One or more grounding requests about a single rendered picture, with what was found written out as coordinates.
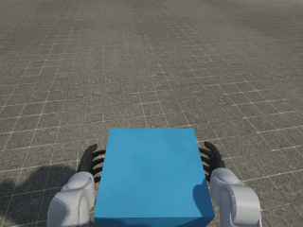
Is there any left robot hand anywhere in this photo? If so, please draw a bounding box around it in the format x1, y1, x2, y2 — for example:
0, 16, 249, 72
77, 144, 106, 183

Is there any carton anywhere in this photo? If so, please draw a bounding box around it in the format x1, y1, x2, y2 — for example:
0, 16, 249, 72
94, 128, 215, 227

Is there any left robot forearm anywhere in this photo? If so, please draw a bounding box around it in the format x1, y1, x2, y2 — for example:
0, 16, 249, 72
46, 171, 97, 227

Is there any right robot forearm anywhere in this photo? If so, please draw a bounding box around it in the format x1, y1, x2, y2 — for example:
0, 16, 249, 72
209, 167, 262, 227

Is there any right robot hand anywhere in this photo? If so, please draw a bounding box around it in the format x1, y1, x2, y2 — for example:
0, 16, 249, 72
198, 141, 225, 183

